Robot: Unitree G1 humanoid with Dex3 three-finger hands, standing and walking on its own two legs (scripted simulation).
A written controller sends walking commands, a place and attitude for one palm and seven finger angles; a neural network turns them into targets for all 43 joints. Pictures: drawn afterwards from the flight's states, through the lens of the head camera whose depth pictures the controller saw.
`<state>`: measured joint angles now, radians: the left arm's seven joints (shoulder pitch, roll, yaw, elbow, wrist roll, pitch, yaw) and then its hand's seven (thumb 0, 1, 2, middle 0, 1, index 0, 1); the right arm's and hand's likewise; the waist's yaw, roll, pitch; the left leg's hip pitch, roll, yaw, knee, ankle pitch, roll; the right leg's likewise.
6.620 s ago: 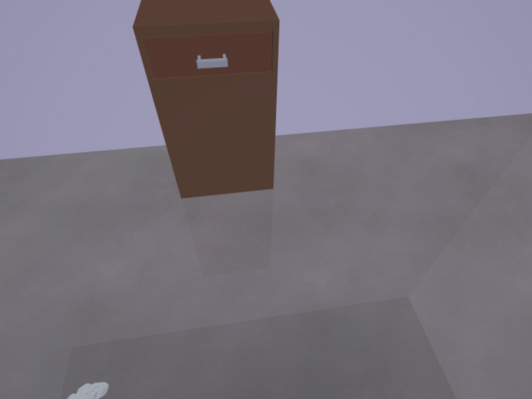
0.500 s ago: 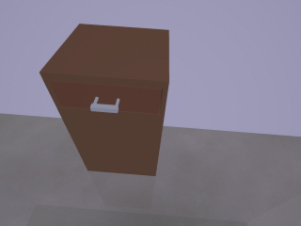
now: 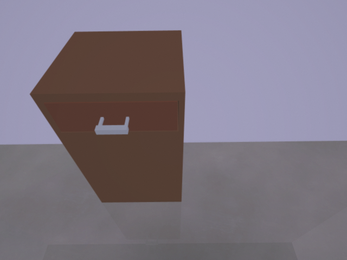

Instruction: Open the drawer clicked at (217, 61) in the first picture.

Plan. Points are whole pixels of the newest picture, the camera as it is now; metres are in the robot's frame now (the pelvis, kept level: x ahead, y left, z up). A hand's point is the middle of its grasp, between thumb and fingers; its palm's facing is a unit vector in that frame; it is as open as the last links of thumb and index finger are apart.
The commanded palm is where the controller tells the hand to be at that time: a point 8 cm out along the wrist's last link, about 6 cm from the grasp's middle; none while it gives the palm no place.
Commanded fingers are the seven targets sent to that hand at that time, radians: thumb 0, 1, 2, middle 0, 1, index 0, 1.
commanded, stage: look again from close up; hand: left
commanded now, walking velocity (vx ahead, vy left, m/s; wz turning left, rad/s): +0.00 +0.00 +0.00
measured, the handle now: (113, 124) +0.53 +0.23 -0.04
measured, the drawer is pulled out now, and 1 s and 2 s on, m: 0.00 0.00 0.00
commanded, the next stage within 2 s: raise the hand with hooked fingers in 0.32 s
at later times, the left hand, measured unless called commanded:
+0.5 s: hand out of the picture +0.07 +0.17 -0.14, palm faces -0.10 -0.93 -0.35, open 7.4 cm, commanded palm +0.11 +0.22 -0.06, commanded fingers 0.00 0.78 0.85 -0.21 -0.38 -0.21 -0.38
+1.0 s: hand (86, 243) +0.17 +0.21 -0.05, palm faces +0.05 -0.06 -1.00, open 9.5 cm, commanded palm +0.16 +0.22 +0.01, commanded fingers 0.00 0.20 0.60 -0.25 -0.75 -0.25 -0.75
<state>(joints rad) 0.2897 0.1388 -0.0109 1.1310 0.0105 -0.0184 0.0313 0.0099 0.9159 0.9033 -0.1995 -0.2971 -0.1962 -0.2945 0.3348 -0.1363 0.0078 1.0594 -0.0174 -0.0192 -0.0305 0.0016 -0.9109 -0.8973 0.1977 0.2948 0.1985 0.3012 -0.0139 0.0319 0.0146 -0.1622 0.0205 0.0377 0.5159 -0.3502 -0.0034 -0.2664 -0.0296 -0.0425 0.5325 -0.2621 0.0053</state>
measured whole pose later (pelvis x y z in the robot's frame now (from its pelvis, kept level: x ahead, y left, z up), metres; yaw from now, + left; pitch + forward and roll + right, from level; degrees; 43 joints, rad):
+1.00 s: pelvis -0.04 -0.03 -0.05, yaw +0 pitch +10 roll +2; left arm 0.30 0.33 -0.06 0.09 1.11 -0.02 0.51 0.00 0.40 0.70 -0.26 -0.61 -0.25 -0.61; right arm 0.02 -0.21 -0.04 0.53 -0.08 0.03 0.00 0.00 -0.91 -0.90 0.20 0.29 0.20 0.30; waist 0.10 -0.01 -0.09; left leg -0.59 0.03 0.02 0.89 -0.46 -0.04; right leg -0.71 -0.03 -0.04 0.92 -0.38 -0.04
